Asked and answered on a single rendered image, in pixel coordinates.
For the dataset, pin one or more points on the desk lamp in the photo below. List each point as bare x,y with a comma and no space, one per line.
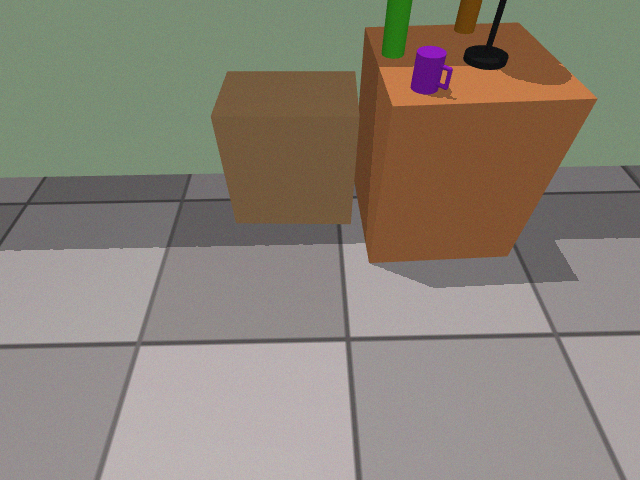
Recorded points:
486,56

